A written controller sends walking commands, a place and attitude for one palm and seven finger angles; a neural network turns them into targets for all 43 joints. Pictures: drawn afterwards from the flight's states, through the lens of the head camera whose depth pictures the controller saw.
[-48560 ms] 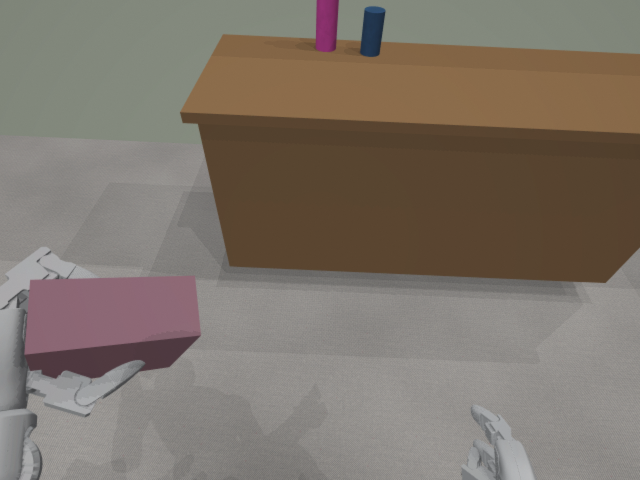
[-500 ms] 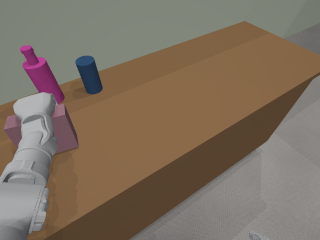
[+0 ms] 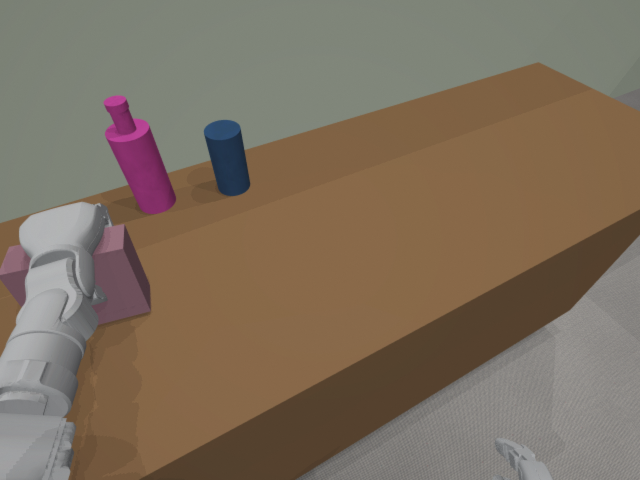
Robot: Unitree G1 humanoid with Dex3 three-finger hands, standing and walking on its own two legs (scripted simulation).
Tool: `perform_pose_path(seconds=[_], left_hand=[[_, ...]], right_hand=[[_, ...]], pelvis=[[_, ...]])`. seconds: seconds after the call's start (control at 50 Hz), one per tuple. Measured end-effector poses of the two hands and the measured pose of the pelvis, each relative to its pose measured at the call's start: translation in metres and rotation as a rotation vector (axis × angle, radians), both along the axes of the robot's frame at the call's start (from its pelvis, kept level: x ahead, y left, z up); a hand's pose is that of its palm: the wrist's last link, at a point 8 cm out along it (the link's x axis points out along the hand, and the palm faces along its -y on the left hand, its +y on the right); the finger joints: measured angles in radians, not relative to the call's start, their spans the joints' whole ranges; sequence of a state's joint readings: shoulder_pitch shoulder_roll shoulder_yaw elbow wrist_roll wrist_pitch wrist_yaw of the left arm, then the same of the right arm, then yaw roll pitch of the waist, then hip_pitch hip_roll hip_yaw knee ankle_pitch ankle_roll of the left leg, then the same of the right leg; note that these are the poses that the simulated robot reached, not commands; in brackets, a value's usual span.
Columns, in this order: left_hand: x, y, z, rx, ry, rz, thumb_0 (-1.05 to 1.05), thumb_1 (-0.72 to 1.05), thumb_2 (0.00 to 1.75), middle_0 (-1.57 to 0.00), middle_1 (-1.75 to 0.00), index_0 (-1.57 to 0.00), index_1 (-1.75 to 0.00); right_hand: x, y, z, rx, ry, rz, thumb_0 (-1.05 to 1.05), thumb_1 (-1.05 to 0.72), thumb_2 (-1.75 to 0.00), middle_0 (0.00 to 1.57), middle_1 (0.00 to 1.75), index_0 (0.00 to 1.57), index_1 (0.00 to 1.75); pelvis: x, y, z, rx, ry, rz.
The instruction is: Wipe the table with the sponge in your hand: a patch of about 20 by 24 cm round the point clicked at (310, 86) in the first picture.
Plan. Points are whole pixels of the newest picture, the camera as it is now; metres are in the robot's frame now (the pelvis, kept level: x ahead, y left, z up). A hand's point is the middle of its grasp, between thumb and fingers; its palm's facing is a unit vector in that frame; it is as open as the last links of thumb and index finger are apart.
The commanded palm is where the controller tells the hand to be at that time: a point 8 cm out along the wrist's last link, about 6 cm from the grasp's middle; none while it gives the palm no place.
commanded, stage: slide back across to the first lane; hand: left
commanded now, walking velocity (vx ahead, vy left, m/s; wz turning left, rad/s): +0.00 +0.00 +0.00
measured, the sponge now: (90, 291) +0.34 +0.36 +0.02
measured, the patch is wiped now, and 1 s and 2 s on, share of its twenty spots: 1.00 1.00 1.00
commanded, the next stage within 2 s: wipe back along the first lane in 0.04 s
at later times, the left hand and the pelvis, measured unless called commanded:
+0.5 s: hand (79, 282) +0.32 +0.34 +0.07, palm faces +0.00 -0.06 -1.00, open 10.0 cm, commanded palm +0.29 +0.32 +0.11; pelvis +0.00 +0.03 +0.00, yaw +1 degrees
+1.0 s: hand (90, 312) +0.28 +0.31 +0.06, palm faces +0.03 -0.05 -1.00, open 10.0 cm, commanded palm +0.24 +0.30 +0.11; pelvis +0.00 +0.01 +0.00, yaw -1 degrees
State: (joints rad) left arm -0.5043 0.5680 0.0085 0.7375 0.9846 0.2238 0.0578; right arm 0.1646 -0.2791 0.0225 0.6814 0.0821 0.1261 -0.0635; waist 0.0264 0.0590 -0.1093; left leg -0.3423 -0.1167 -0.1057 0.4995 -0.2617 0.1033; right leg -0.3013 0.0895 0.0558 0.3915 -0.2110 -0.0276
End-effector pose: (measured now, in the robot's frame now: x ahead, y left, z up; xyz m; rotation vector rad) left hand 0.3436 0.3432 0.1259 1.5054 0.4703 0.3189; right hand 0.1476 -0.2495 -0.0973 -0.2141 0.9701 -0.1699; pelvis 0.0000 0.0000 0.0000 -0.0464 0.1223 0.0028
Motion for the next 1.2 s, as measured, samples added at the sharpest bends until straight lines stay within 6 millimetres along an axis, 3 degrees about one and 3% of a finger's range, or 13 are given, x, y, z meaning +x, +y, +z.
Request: perform_pose_path(seconds=[0.28, 0.6, 0.8, 1.2], left_hand=[[-0.020, 0.004, -0.004, -0.012, -0.077, -0.003, -0.01, -0.53, 1.09, -0.69, -1.38, -0.76, -1.38], [-0.046, -0.015, -0.006, -0.001, -0.097, 0.007, -0.02, -0.51, 1.08, -0.66, -1.41, -0.73, -1.41], [-0.061, -0.027, -0.007, 0.004, -0.119, 0.015, -0.02, -0.50, 1.08, -0.65, -1.42, -0.72, -1.42], [-0.090, -0.050, -0.006, -0.011, -0.112, 0.043, 0.00, -0.49, 1.07, -0.65, -1.42, -0.71, -1.41]], right_hand=[[0.029, 0.038, 0.002, 0.045, -0.029, 0.082, 0.01, -0.91, -0.90, 0.20, 0.30, 0.20, 0.30], [0.041, 0.059, 0.009, 0.069, -0.100, 0.137, 0.01, -0.91, -0.90, 0.20, 0.30, 0.20, 0.30], [0.046, 0.058, 0.012, 0.083, -0.130, 0.144, 0.01, -0.91, -0.90, 0.20, 0.30, 0.20, 0.30], [0.069, 0.033, 0.025, 0.087, -0.204, 0.143, 0.01, -0.91, -0.90, 0.20, 0.30, 0.20, 0.30]], pelvis=[[0.004, 0.020, 0.000, -0.007, -0.007, 0.010], [-0.005, 0.027, -0.002, -0.006, -0.045, 0.013], [-0.007, 0.022, -0.002, -0.002, -0.061, -0.003], [0.000, -0.002, 0.001, 0.012, -0.093, -0.016]])
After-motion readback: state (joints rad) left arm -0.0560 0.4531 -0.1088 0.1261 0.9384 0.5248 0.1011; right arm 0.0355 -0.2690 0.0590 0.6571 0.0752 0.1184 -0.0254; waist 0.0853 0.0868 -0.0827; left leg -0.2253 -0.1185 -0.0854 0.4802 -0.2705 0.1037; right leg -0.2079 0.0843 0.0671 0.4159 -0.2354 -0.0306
